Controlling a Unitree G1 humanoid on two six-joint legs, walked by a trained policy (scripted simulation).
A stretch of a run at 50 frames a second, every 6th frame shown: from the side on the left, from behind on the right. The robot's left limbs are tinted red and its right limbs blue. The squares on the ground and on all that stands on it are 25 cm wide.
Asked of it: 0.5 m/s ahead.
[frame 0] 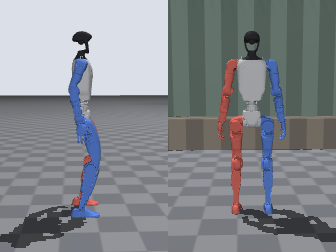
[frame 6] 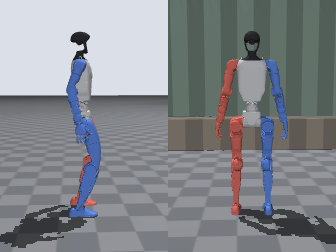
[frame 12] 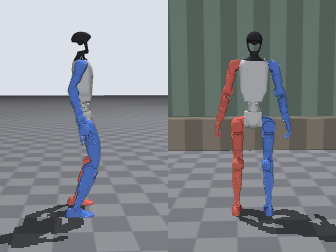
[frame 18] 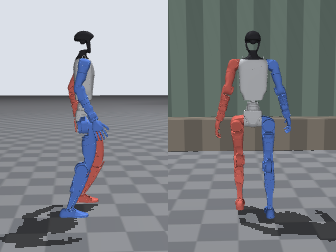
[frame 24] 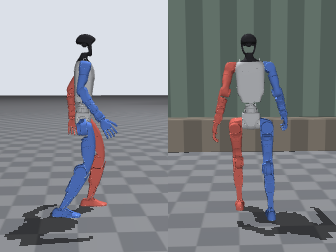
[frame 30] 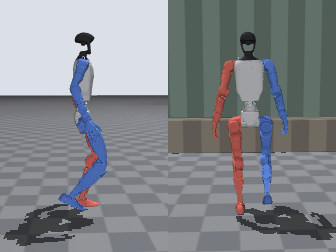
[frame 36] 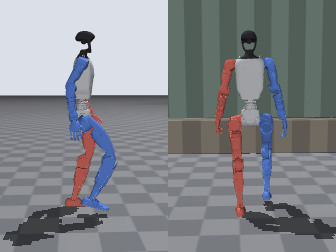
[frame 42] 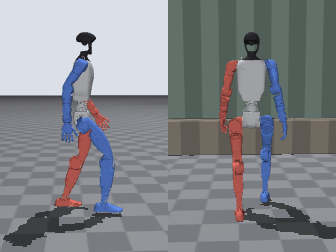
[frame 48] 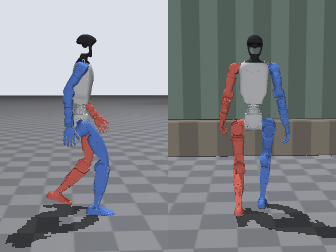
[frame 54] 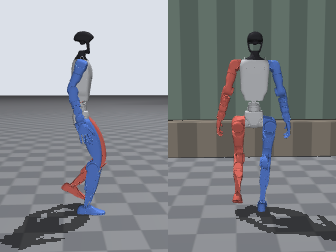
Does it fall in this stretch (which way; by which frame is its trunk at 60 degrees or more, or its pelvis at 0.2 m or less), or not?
no
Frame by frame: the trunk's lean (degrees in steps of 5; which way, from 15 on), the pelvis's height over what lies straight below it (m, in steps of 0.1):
0: 0, 0.8
6: 0, 0.8
12: 5, 0.8
18: 0, 0.8
24: 5, 0.8
30: 5, 0.8
36: 5, 0.8
42: 5, 0.8
48: 5, 0.8
54: 5, 0.8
